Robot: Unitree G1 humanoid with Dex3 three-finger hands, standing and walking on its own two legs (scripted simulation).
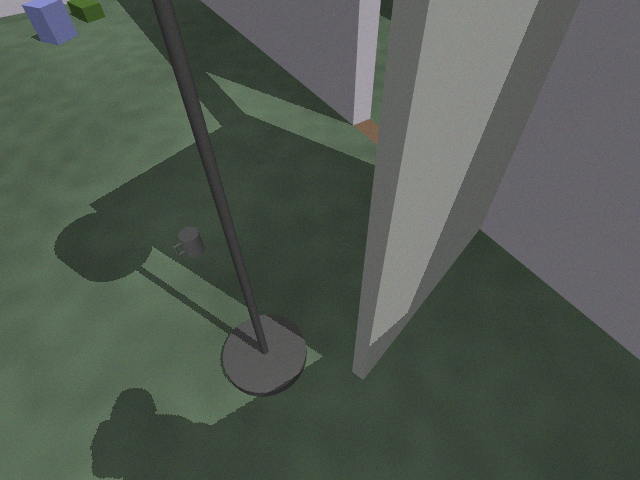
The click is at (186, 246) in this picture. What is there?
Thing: mug
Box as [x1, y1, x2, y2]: [173, 227, 204, 257]
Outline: 185,227 179,231 178,238 180,242 174,245 173,248 177,255 184,252 189,257 198,256 204,250 198,231 194,227
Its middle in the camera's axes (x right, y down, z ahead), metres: -0.54 +0.00 +1.58
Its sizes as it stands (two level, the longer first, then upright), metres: 0.115 0.081 0.103
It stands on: the floor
